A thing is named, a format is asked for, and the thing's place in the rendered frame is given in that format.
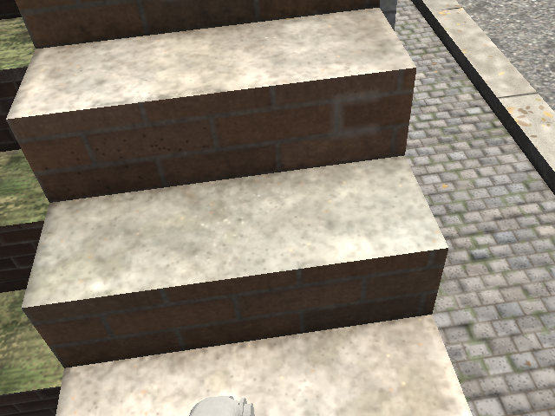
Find robot left thigh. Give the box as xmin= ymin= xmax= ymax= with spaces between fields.
xmin=190 ymin=396 xmax=255 ymax=416

